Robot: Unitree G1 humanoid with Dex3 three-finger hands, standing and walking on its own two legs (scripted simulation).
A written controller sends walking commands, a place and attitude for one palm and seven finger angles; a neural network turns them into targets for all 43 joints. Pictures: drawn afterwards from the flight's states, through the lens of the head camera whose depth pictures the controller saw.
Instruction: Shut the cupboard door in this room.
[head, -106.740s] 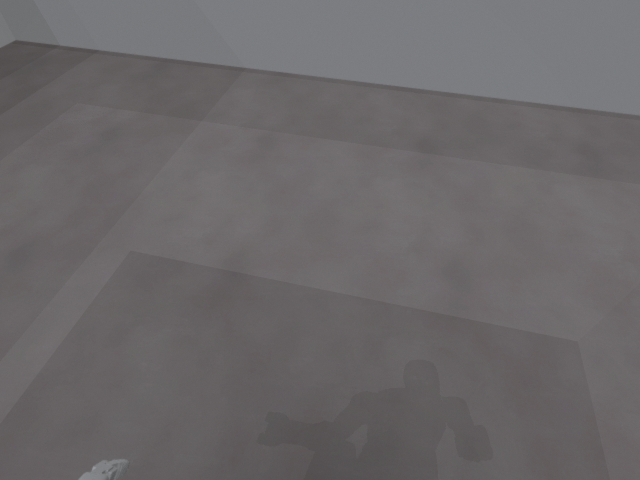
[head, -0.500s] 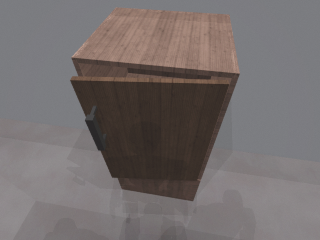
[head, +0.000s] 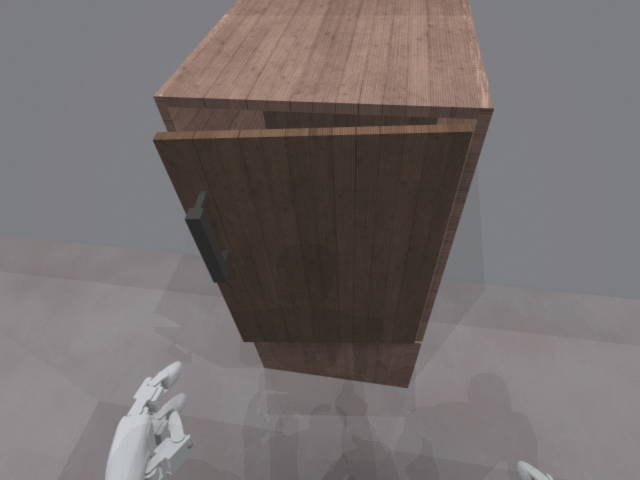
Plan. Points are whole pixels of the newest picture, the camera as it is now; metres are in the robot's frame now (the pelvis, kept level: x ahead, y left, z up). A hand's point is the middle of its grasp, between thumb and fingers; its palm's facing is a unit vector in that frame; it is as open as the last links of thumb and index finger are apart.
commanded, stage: raise the hand and make a fist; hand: left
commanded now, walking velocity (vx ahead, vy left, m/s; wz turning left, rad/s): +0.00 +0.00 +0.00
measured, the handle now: (212, 238) +0.48 +0.18 +0.02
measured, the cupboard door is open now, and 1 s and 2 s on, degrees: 7 7 7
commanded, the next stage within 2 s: bring the fist close to the handle in 1.72 s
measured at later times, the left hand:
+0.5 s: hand (192, 466) +0.16 +0.16 -0.02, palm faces -0.10 -0.99 -0.01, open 4.8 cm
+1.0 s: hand (145, 444) +0.18 +0.21 +0.01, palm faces -0.01 -1.00 -0.04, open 3.1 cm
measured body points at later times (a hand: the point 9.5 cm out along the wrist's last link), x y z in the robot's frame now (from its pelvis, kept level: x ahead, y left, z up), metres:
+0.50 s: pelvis -0.06 +0.02 -0.08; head -0.01 +0.02 +0.36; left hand +0.16 +0.21 -0.01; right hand +0.13 -0.18 -0.16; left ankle +0.02 +0.12 -0.72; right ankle -0.03 -0.08 -0.72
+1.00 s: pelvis -0.04 +0.04 -0.06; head +0.01 +0.06 +0.39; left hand +0.17 +0.26 +0.01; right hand +0.15 -0.19 -0.12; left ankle +0.02 +0.12 -0.72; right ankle -0.03 -0.08 -0.72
